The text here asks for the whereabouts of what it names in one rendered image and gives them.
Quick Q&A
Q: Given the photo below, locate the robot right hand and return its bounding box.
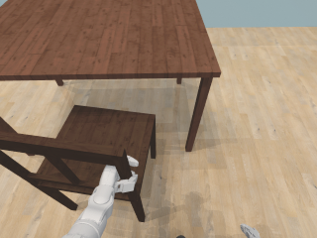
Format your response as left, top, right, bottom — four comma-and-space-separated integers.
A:
240, 223, 261, 238

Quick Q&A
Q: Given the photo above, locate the table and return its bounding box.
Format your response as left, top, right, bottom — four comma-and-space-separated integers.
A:
0, 0, 222, 156

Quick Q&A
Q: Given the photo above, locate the left robot forearm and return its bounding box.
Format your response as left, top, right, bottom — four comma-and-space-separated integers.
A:
61, 184, 115, 238

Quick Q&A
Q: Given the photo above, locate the chair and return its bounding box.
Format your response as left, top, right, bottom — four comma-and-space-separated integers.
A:
0, 105, 157, 222

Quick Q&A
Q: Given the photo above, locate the robot left hand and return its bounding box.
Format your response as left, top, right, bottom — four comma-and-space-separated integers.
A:
99, 156, 139, 193

